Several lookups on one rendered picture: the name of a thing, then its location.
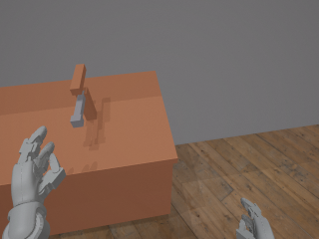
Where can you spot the counter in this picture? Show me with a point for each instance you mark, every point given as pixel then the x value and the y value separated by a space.
pixel 118 165

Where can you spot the robot left hand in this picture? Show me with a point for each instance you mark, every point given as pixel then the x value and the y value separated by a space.
pixel 27 173

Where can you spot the tap lever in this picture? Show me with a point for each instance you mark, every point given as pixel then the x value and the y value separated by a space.
pixel 77 119

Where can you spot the robot right hand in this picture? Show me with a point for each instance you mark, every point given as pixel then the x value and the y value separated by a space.
pixel 259 227

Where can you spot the robot left forearm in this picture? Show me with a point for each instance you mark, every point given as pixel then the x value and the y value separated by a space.
pixel 27 221

